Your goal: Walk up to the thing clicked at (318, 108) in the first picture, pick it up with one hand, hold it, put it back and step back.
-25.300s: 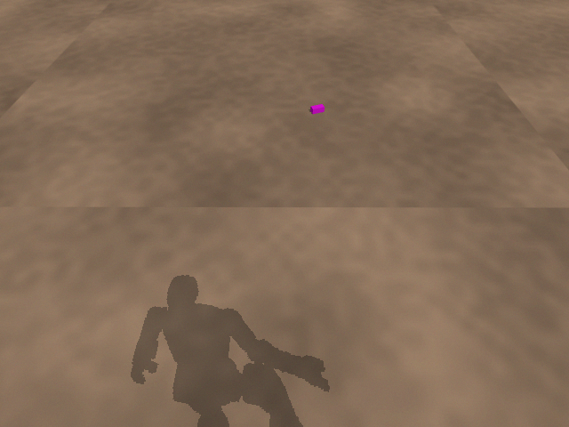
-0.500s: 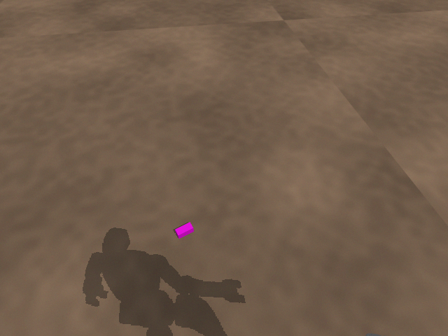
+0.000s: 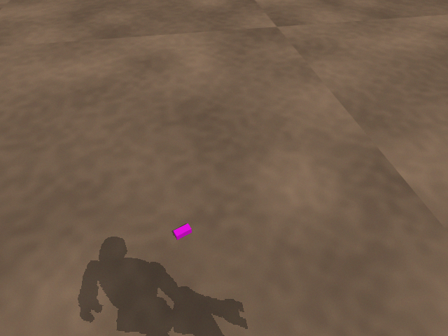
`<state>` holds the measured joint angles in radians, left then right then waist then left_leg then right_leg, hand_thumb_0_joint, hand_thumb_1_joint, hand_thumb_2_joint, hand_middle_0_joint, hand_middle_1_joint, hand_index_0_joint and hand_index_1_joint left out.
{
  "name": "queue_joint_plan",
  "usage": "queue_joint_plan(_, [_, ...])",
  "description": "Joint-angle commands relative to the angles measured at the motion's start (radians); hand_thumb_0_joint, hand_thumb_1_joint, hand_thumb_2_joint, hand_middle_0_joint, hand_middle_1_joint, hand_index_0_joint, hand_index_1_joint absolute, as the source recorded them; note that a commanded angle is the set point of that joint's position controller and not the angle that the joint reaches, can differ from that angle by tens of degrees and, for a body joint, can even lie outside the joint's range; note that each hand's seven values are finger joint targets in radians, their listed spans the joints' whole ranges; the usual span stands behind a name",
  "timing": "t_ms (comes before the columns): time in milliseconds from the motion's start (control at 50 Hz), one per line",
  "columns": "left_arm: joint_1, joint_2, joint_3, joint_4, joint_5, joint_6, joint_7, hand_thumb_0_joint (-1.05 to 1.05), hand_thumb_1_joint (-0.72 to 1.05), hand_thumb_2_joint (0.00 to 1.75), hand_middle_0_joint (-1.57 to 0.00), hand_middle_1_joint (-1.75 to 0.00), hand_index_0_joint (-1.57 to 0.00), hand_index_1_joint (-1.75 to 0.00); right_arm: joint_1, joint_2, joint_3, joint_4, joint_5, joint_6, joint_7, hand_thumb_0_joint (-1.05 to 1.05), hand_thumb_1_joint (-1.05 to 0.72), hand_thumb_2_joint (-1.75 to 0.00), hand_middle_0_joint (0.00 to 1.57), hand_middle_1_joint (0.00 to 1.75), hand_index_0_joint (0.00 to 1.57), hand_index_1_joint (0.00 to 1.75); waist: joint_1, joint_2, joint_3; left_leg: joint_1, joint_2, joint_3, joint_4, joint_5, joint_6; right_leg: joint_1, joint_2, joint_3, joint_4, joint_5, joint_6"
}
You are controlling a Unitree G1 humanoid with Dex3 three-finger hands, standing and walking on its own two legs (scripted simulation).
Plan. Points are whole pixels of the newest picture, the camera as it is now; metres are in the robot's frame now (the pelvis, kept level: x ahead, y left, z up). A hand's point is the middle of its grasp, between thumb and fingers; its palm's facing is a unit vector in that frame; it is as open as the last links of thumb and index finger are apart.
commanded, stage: stand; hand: left
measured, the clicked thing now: (182, 231) +0.74 +0.23 -0.76
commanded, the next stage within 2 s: walk up in 0.30 s
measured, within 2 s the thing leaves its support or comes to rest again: neither
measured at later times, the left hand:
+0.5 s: hand out of the picture +0.07 +0.29 -0.15, palm faces +0.02 -0.94 -0.35, open 7.4 cm
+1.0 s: hand (96, 272) +0.29 +0.31 -0.15, palm faces -0.11 -0.92 -0.38, open 7.4 cm
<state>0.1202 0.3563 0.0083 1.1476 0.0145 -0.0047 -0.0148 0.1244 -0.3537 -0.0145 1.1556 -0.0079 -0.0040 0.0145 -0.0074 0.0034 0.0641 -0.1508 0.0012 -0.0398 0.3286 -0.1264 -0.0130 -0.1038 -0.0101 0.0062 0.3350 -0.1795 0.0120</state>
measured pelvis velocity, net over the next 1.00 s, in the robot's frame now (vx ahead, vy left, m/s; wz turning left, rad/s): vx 0.19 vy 0.04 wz -0.04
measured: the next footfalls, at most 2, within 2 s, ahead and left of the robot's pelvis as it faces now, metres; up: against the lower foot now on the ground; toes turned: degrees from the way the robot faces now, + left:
right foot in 1.00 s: +0.32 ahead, -0.10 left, +0.00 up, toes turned -3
left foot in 1.32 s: +0.39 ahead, +0.16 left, +0.00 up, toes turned +1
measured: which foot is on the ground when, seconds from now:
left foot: down 0.00-1.00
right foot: down 0.00-0.58, up 0.60-0.98, down 1.00-1.00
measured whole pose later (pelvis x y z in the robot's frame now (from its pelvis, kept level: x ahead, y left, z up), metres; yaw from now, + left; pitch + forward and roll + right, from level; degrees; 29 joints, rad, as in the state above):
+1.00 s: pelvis +0.19 +0.04 -0.02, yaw -2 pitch -4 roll +1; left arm 0.24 0.42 0.07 0.89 0.03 -0.03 -0.08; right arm 0.39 -0.40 -0.06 0.86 -0.01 -0.05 0.05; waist -0.05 0.00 0.09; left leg -0.04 0.02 0.09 0.53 -0.42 0.00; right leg -0.37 -0.05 -0.03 0.57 -0.19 -0.04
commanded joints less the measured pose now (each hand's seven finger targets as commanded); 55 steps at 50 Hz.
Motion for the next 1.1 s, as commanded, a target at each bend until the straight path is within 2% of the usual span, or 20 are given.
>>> queue_joint_plan(0, [-0.043, 0.215, 0.034, -0.070, -0.007, -0.028, 0.013, 0.00, 0.90, 0.90, -0.20, -0.30, -0.20, -0.30, -0.052, -0.210, -0.031, -0.070, -0.002, -0.027, -0.013, 0.00, -0.90, -0.90, 0.20, 0.30, 0.20, 0.30, 0.002, 0.001, -0.056, 0.014, 0.110, -0.106, -0.074, -0.094, 0.032, -0.052, -0.107, 0.104, -0.083, -0.086, -0.036])
queue_joint_plan(260, [-0.034, 0.221, 0.027, -0.079, -0.010, -0.031, 0.019, 0.00, 0.90, 0.90, -0.20, -0.30, -0.20, -0.30, -0.038, -0.208, -0.020, -0.067, 0.001, -0.026, -0.016, 0.00, -0.90, -0.90, 0.20, 0.30, 0.20, 0.30, -0.003, -0.018, -0.076, 0.034, 0.111, -0.087, -0.039, 0.050, 0.033, -0.025, -0.111, 0.101, -0.068, 0.045, -0.031])
queue_joint_plan(280, [0.044, 0.275, 0.081, -0.110, 0.001, -0.039, 0.001, 0.00, 0.90, 0.90, -0.20, -0.30, -0.20, -0.30, 0.019, -0.273, -0.068, -0.115, -0.014, -0.032, 0.007, 0.00, -0.90, -0.90, 0.20, 0.30, 0.20, 0.30, 0.014, -0.016, -0.164, 0.016, 0.056, -0.066, 0.037, -0.421, 0.089, 0.029, -0.057, 0.095, -0.033, -0.385, -0.073])
queue_joint_plan(300, [0.092, 0.289, 0.092, -0.096, 0.012, -0.039, -0.003, 0.00, 0.90, 0.90, -0.20, -0.30, -0.20, -0.30, 0.013, -0.279, -0.077, -0.122, -0.025, -0.029, 0.016, 0.00, -0.90, -0.90, 0.20, 0.30, 0.20, 0.30, 0.036, -0.012, -0.095, -0.129, 0.050, -0.073, 0.071, -0.577, 0.090, 0.031, -0.092, 0.165, -0.037, -0.560, -0.103])
queue_joint_plan(360, [0.157, 0.337, 0.130, -0.132, 0.024, -0.055, 0.001, 0.00, 0.90, 0.90, -0.20, -0.30, -0.20, -0.30, -0.111, -0.212, -0.079, -0.209, -0.039, -0.028, 0.025, 0.00, -0.90, -0.90, 0.20, 0.30, 0.20, 0.30, 0.104, -0.168, 0.135, -0.531, 0.048, 0.011, 0.424, -0.305, 0.036, 0.117, -0.344, 0.462, -0.240, -0.524, -0.241])
queue_joint_plan(440, [0.051, 0.315, 0.132, -0.211, 0.022, -0.065, -0.005, 0.00, 0.90, 0.90, -0.20, -0.30, -0.20, -0.30, 0.026, -0.225, -0.100, -0.216, -0.029, -0.040, 0.047, 0.00, -0.90, -0.90, 0.20, 0.30, 0.20, 0.30, 0.016, -0.143, 0.007, -0.331, 0.092, -0.001, 0.388, -0.290, 0.027, 0.062, -0.256, 0.266, -0.188, -0.343, -0.217])
queue_joint_plan(520, [0.006, 0.283, 0.113, -0.271, 0.018, -0.049, -0.023, 0.00, 0.90, 0.90, -0.20, -0.30, -0.20, -0.30, 0.171, -0.207, -0.129, -0.199, -0.037, -0.052, 0.044, 0.00, -0.90, -0.90, 0.20, 0.30, 0.20, 0.30, -0.068, -0.117, 0.004, 0.073, 0.017, 0.114, 0.121, -0.086, 0.016, -0.230, -0.143, 0.077, 0.053, -0.225, -0.156])
queue_joint_plan(540, [0.051, 0.228, 0.095, -0.280, 0.018, -0.043, -0.024, 0.00, 0.90, 0.90, -0.20, -0.30, -0.20, -0.30, 0.262, -0.248, -0.149, -0.174, -0.043, -0.060, 0.030, 0.00, -0.90, -0.90, 0.20, 0.30, 0.20, 0.30, -0.099, 0.023, -0.059, 0.265, -0.003, 0.093, 0.113, -0.134, 0.025, -0.343, -0.086, 0.040, 0.257, -0.206, -0.131])
queue_joint_plan(560, [0.110, 0.149, 0.075, -0.293, 0.006, -0.042, -0.025, 0.00, 0.90, 0.90, -0.20, -0.30, -0.20, -0.30, 0.332, -0.339, -0.174, -0.182, -0.056, -0.066, 0.019, 0.00, -0.90, -0.90, 0.20, 0.30, 0.20, 0.30, -0.123, 0.303, -0.082, 0.341, 0.207, -0.257, -0.072, -0.465, 0.100, -0.524, 0.057, -0.028, 0.586, -0.345, -0.086])
queue_joint_plan(580, [0.112, 0.195, 0.084, -0.279, 0.005, -0.038, -0.013, 0.00, 0.90, 0.90, -0.20, -0.30, -0.20, -0.30, 0.286, -0.405, -0.176, -0.224, -0.048, -0.075, 0.018, 0.00, -0.90, -0.90, 0.20, 0.30, 0.20, 0.30, -0.102, 0.252, -0.052, 0.168, 0.389, -0.615, -0.206, -0.720, 0.191, -0.549, 0.084, 0.098, 0.741, -0.409, -0.076])
queue_joint_plan(600, [0.103, 0.282, 0.097, -0.278, 0.003, -0.039, -0.006, 0.00, 0.90, 0.90, -0.20, -0.30, -0.20, -0.30, 0.206, -0.406, -0.171, -0.249, -0.020, -0.074, 0.018, 0.00, -0.90, -0.90, 0.20, 0.30, 0.20, 0.30, -0.068, 0.139, 0.015, 0.049, 0.418, -0.612, -0.213, -0.743, 0.241, -0.524, 0.018, 0.176, 0.779, -0.349, -0.082])
queue_joint_plan(640, [0.191, 0.285, 0.094, -0.243, -0.011, -0.040, -0.014, 0.00, 0.90, 0.90, -0.20, -0.30, -0.20, -0.30, 0.125, -0.321, -0.137, -0.296, -0.015, -0.079, 0.013, 0.00, -0.90, -0.90, 0.20, 0.30, 0.20, 0.30, -0.003, 0.094, 0.054, 0.039, 0.323, -0.372, -0.158, -0.515, 0.201, -0.510, -0.031, 0.160, 0.749, -0.220, -0.069])
queue_joint_plan(700, [0.221, 0.275, 0.098, -0.232, -0.002, -0.039, -0.029, 0.00, 0.90, 0.90, -0.20, -0.30, -0.20, -0.30, 0.165, -0.298, -0.126, -0.306, -0.012, -0.091, 0.011, 0.00, -0.90, -0.90, 0.20, 0.30, 0.20, 0.30, -0.011, 0.131, 0.039, 0.017, 0.278, -0.203, -0.156, -0.276, 0.203, -0.439, -0.043, 0.107, 0.641, -0.145, -0.027])
queue_joint_plan(840, [0.073, 0.224, 0.097, -0.334, 0.011, -0.045, -0.058, 0.00, 0.90, 0.90, -0.20, -0.30, -0.20, -0.30, 0.232, -0.304, -0.126, -0.348, -0.007, -0.089, 0.016, 0.00, -0.90, -0.90, 0.20, 0.30, 0.20, 0.30, -0.044, 0.112, 0.048, 0.034, 0.238, -0.033, -0.077, -0.009, 0.210, -0.359, -0.064, -0.016, 0.330, -0.024, -0.030])
queue_joint_plan(920, [0.103, 0.213, 0.107, -0.336, 0.007, -0.052, -0.054, 0.00, 0.90, 0.90, -0.20, -0.30, -0.20, -0.30, 0.229, -0.303, -0.122, -0.384, -0.002, -0.076, 0.014, 0.00, -0.90, -0.90, 0.20, 0.30, 0.20, 0.30, -0.020, 0.111, 0.019, -0.042, 0.233, -0.021, 0.031, 0.073, 0.185, -0.188, -0.012, -0.071, 0.263, -0.008, -0.050])
queue_joint_plan(960, [0.209, 0.228, 0.122, -0.315, 0.006, -0.061, -0.042, 0.00, 0.90, 0.90, -0.20, -0.30, -0.20, -0.30, 0.221, -0.277, -0.107, -0.404, 0.002, -0.072, 0.010, 0.00, -0.90, -0.90, 0.20, 0.30, 0.20, 0.30, 0.051, 0.030, -0.026, -0.109, 0.200, 0.006, 0.221, 0.153, 0.150, 0.006, 0.010, -0.064, 0.192, -0.005, -0.071])
queue_joint_plan(980, [0.269, 0.270, 0.136, -0.309, 0.012, -0.071, -0.029, 0.00, 0.90, 0.90, -0.20, -0.30, -0.20, -0.30, 0.254, -0.225, -0.085, -0.410, 0.008, -0.074, 0.006, 0.00, -0.90, -0.90, 0.20, 0.30, 0.20, 0.30, 0.079, -0.098, -0.071, -0.180, 0.126, 0.072, 0.431, 0.141, 0.114, 0.128, -0.041, 0.022, 0.115, -0.036, -0.104])
queue_joint_plan(1000, [0.339, 0.352, 0.159, -0.326, 0.012, -0.077, -0.018, 0.00, 0.90, 0.90, -0.20, -0.30, -0.20, -0.30, 0.295, -0.163, -0.063, -0.435, 0.012, -0.077, 0.004, 0.00, -0.90, -0.90, 0.20, 0.30, 0.20, 0.30, 0.093, -0.312, -0.158, -0.334, 0.003, 0.124, 0.735, -0.197, 0.056, 0.249, -0.309, 0.428, 0.023, -0.044, -0.201])
queue_joint_plan(1020, [0.311, 0.379, 0.158, -0.336, -0.007, -0.071, -0.019, 0.00, 0.90, 0.90, -0.20, -0.30, -0.20, -0.30, 0.279, -0.252, -0.086, -0.413, 0.010, -0.063, -0.007, 0.00, -0.90, -0.90, 0.20, 0.30, 0.20, 0.30, 0.097, -0.228, -0.117, -0.420, -0.022, 0.054, 0.848, -0.449, 0.062, 0.181, -0.409, 0.604, -0.041, -0.108, -0.329])
queue_joint_plan(1080, [0.198, 0.313, 0.134, -0.378, -0.019, -0.063, -0.008, 0.00, 0.90, 0.90, -0.20, -0.30, -0.20, -0.30, 0.297, -0.264, -0.091, -0.370, 0.017, -0.059, -0.007, 0.00, -0.90, -0.90, 0.20, 0.30, 0.20, 0.30, 0.035, -0.115, 0.003, -0.381, 0.056, -0.044, 0.834, -0.371, 0.055, -0.061, -0.312, 0.359, -0.043, -0.103, -0.294])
